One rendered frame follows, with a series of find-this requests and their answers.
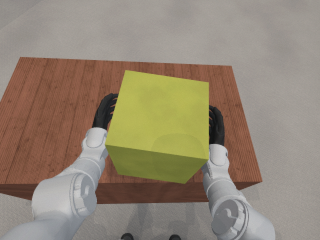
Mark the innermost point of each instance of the left robot hand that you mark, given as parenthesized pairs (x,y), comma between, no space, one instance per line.
(102,116)

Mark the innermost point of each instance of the robot left upper arm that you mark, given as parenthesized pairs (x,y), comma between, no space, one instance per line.
(60,205)

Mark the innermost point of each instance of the right robot hand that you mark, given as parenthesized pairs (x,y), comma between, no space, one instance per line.
(216,128)

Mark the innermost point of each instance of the pedestal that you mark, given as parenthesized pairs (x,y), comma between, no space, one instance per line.
(50,103)

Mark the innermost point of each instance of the robot right upper arm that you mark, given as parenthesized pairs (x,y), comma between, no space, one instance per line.
(235,220)

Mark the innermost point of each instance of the left robot forearm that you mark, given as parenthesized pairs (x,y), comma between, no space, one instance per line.
(91,161)

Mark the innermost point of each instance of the carton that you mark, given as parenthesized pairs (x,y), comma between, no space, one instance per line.
(160,127)

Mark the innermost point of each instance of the right robot forearm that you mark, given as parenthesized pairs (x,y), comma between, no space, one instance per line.
(217,183)

